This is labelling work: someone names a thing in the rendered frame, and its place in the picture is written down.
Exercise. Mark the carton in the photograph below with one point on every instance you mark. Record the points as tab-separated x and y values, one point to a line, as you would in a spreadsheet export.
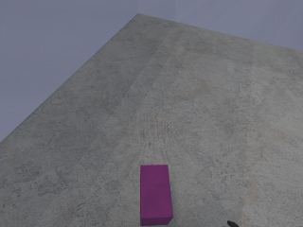
155	195

